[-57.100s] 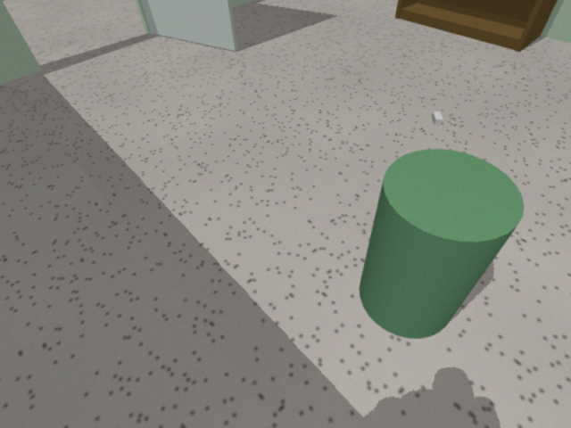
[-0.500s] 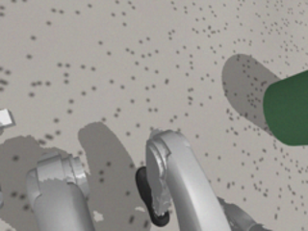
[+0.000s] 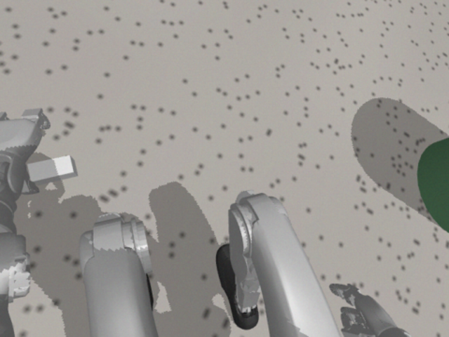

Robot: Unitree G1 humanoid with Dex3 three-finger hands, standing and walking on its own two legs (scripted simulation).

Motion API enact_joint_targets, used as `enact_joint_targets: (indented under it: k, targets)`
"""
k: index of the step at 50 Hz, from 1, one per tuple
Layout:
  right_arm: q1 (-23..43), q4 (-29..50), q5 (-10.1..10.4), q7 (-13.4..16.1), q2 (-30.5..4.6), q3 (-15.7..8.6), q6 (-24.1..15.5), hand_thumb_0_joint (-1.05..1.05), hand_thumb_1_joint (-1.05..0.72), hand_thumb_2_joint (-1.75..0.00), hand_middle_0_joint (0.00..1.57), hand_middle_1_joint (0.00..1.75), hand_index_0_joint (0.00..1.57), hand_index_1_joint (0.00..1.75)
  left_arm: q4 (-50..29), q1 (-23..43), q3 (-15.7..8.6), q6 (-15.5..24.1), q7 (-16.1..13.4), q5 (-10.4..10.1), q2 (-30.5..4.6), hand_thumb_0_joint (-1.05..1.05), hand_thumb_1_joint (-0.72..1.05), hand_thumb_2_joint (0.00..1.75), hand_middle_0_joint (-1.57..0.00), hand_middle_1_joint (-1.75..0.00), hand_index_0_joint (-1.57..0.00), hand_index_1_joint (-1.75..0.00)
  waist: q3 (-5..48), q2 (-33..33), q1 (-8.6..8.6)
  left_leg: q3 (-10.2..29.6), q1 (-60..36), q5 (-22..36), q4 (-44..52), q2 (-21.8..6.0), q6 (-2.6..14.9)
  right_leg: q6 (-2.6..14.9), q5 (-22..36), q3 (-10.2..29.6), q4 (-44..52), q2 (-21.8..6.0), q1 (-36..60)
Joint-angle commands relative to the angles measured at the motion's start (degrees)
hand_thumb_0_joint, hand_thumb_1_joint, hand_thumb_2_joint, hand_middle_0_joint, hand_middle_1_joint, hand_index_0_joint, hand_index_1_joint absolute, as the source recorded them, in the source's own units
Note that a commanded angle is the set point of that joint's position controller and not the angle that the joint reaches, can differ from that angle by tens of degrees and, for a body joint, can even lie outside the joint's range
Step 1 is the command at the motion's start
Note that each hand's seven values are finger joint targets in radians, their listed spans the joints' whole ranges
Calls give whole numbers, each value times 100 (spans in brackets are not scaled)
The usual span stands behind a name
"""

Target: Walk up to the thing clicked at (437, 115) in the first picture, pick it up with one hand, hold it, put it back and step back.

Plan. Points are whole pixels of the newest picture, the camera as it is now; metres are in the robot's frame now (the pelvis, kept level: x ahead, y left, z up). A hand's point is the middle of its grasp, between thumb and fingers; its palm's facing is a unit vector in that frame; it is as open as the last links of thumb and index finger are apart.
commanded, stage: withdraw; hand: left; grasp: from above
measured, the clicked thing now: (53, 170) +0.47 +0.31 -0.32
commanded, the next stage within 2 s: home in 0.14 s
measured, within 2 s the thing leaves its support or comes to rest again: neither
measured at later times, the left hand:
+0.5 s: hand (2, 143) +0.45 +0.31 -0.09, palm faces -0.36 -0.18 -0.92, open 11.7 cm
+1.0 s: hand out of the picture +0.27 +0.26 +0.12, palm faces -0.06 -0.85 -0.52, open 7.4 cm
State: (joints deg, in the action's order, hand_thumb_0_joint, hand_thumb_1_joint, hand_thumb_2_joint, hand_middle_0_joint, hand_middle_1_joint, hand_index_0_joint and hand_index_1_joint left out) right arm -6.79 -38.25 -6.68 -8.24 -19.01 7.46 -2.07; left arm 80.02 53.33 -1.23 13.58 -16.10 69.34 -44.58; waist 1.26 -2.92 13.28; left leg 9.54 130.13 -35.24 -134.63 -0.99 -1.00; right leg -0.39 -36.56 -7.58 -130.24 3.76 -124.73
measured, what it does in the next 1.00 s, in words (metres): rises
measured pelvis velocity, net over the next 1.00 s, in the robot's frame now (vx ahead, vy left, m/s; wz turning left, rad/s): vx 0.03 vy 0.00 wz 0.13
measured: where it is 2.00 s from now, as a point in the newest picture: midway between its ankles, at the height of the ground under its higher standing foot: (193, 314)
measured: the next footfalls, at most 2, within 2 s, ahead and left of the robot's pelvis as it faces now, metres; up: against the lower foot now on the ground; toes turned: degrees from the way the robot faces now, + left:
none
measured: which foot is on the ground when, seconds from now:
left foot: down 0.00-1.00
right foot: down 0.00-1.00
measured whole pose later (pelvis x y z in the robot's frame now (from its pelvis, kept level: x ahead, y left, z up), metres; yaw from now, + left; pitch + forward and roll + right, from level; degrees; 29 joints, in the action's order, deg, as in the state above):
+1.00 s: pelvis +0.03 +0.00 +0.22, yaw +7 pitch +26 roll -5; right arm -4.5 -32.4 2.3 1.5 -13.6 1.0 -4.4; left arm 16.4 -0.5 -0.7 -13.2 -3.3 14.5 -21.1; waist 11.6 1.3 2.7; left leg 5.0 87.8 -33.3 -95.2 -0.5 -0.6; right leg 0.0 -35.3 -3.6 -92.7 1.9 -83.4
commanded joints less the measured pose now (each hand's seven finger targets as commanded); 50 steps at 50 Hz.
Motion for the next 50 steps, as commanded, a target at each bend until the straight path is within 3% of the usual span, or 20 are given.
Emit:
enact_joint_targets:
  k: [1,4,6,9,10,12,14,16,21,22,25,28,31,34,38,41,44,47,48,50]
  targets:
    - [-954,10,-152,161,-1179,-265,-50,0,-89,-89,20,30,20,30,-376,2235,-450,240,-762,295,-1844,0,-40,90,-16,-90,-17,-89,3331,2035,157,-497,-2423,16,1085,38,217,319,124,-79,1246,200,1382]
    - [-1001,-3,-245,207,-1277,-247,-98,0,-89,-89,20,30,20,30,-421,2381,-699,252,-1063,423,-2201,0,-37,88,-19,-87,-19,-86,3626,2445,121,-465,-2676,21,1088,20,177,315,174,-190,1102,178,1321]
    - [-1043,-47,-288,208,-1288,-310,-157,0,-89,-89,20,30,20,30,-566,2236,-787,161,-1198,419,-2188,0,-36,86,-20,-86,-21,-85,3817,2601,80,-473,-2903,71,1097,13,148,322,271,-241,1003,135,1258]
    - [-1092,-41,-273,176,-1352,-519,-222,0,-89,-89,20,30,20,30,-1301,2115,-935,-37,-1273,263,-2177,0,-30,82,-24,-81,-25,-80,4592,3191,-79,-460,-3542,366,1263,-10,94,316,684,-351,847,75,1199]
    - [-1087,-58,-242,160,-1312,-571,-231,0,-89,-89,20,30,20,30,-1328,1952,-787,-140,-1230,199,-2018,0,-31,82,-24,-80,-25,-79,4667,3193,-75,-451,-3598,469,1266,-33,87,335,794,-333,823,75,1160]
    - [-1219,-145,-179,133,-1300,-662,-223,0,-89,-89,20,30,20,30,-1493,1847,-711,-339,-1128,60,-1857,0,-29,80,-25,-79,-26,-78,4738,3052,-109,-488,-3583,597,1344,-15,116,318,957,-327,956,64,1163]
    - [-1383,-249,-115,100,-1251,-766,-212,0,-89,-90,20,30,20,30,-1385,1650,-459,-519,-933,-125,-1387,0,-13,87,-23,-63,-21,-62,4570,2808,-73,-518,-3493,628,1427,-14,154,301,1025,-298,1136,72,1199]
    - [-1570,-282,-50,81,-1236,-828,-192,0,-89,-90,20,30,20,30,-1548,1502,-520,-673,-737,-341,-1403,0,-10,81,-22,-54,-20,-56,4651,2582,-193,-562,-3474,743,1497,-1,198,283,1107,-236,1342,77,1484]
    - [-1667,-91,249,26,-1010,-1034,-50,0,-89,-90,20,30,20,30,-2596,325,-480,-1055,-89,-1175,-854,0,24,84,-21,-46,-20,-47,5327,2097,-673,-675,-3884,1202,2009,48,261,258,1422,-22,1892,98,2630]
    - [-1601,7,325,38,-960,-1081,-23,0,-89,-90,20,30,20,30,-2971,122,-523,-1111,38,-1437,-777,0,32,87,-21,-44,-20,-45,5311,1859,-685,-703,-3743,1161,2107,67,299,232,1449,44,2061,90,2864]
    - [-1353,128,454,93,-835,-1072,38,0,-90,-90,20,30,20,30,-3189,-963,-479,-1315,493,-2080,-273,0,56,89,-21,-39,-20,-39,4539,970,-677,-723,-3297,1081,2341,77,399,158,1532,155,2461,92,3249]
    - [-1147,371,535,192,-765,-1103,103,0,-90,-90,20,30,20,30,-4164,-1359,-592,-1436,863,-2633,-205,0,80,93,-21,-35,-21,-35,4404,632,-810,-755,-3202,830,2606,70,430,159,1291,287,2865,70,3667]
    - [-887,620,608,301,-645,-1158,67,0,-90,-90,20,30,20,30,-5100,-1881,-348,-1487,1090,-3229,392,0,90,90,-20,-30,-20,-30,4249,625,-824,-755,-3536,409,3094,63,409,174,794,370,3339,40,3963]
    - [-665,792,688,449,-601,-1237,8,0,-90,-90,20,30,20,30,-5911,-2345,-506,-1519,1180,-3715,469,0,90,90,-20,-30,-20,-30,4172,913,-968,-670,-4218,37,3660,26,357,202,461,431,3674,7,4030]
    - [-371,914,789,682,-592,-1177,-109,0,-90,-90,20,30,20,30,-6712,-2704,-488,-1673,1141,-4105,720,0,90,90,-20,-30,-20,-30,3983,1443,-984,-359,-5209,-410,4490,-47,258,212,323,405,3878,-46,3954]
    - [-232,962,840,846,-576,-1155,-233,0,-90,-90,20,30,20,30,-7134,-3264,-455,-1904,1107,-4542,1011,0,90,90,-20,-30,-20,-30,3901,1514,-981,-217,-5868,-342,5002,-38,211,198,411,393,4169,-86,4210]
    - [-112,1054,882,987,-510,-1109,-352,0,-90,-90,20,30,20,30,-7239,-3918,-260,-2191,1119,-5024,1429,0,90,91,-20,-31,-20,-31,3389,1179,-838,-215,-6118,-575,5416,-17,245,179,191,432,4732,-86,4551]
    - [-11,1177,900,1112,-430,-1033,-476,0,-90,-90,20,30,20,30,-7585,-4495,-360,-2446,1117,-5531,1462,0,90,90,-20,-30,-20,-30,3189,1124,-921,-258,-6488,-619,5821,22,257,173,81,521,5239,-97,5093]
    - [-33,1178,904,1141,-374,-1012,-514,0,-90,-90,20,30,20,30,-7706,-4669,-257,-2521,1137,-5713,1595,0,90,90,-20,-30,-20,-30,3050,1157,-845,-275,-6598,-562,5964,29,252,174,92,545,5405,-112,5238]
    - [-11,1235,919,1216,-332,-959,-591,0,-90,-90,20,30,20,30,-7907,-4819,-357,-2655,1112,-6016,1586,0,90,90,-20,-30,-20,-30,2885,1109,-874,-269,-6871,-604,6240,35,250,165,43,582,5716,-123,5560]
